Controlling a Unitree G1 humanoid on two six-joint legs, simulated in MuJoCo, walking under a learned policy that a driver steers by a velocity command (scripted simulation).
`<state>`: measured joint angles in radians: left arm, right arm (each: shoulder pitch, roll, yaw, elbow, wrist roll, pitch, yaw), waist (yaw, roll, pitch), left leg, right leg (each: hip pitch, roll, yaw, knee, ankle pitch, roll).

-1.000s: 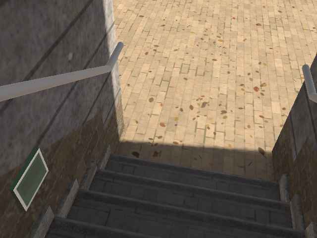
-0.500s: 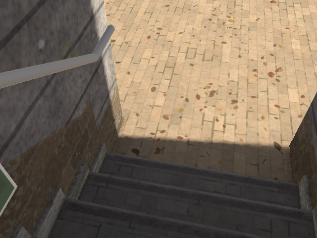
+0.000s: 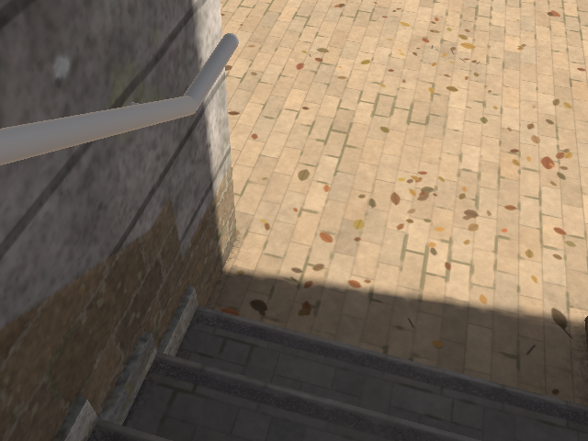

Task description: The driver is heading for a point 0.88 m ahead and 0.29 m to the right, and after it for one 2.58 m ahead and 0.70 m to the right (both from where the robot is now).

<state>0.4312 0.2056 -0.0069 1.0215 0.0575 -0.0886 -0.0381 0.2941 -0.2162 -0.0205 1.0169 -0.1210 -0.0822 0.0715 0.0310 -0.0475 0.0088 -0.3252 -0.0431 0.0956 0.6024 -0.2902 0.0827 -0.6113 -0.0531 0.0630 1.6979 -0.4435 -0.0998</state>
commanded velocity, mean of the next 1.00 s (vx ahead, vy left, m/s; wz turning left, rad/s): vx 0.50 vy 0.00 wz -0.48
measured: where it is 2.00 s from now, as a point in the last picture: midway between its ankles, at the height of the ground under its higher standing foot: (387, 380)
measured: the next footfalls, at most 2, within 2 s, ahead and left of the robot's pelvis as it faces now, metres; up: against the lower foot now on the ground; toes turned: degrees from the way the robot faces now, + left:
right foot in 0.38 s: +0.33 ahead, -0.17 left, -0.17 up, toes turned -16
left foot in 0.78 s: +0.63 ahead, -0.02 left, -0.35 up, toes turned -22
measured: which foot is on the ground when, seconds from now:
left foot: down 0.00-0.40, up 0.42-0.76, down 0.78-1.00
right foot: up 0.00-0.36, down 0.38-0.80, up 0.82-1.00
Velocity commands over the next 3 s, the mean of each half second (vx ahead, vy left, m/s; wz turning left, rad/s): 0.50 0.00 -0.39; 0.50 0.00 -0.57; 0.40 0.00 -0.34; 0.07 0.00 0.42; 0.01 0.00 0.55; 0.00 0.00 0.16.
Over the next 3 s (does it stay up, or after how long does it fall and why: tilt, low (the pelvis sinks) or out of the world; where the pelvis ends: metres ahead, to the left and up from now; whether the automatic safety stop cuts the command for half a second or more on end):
stays up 0.99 -0.22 -0.62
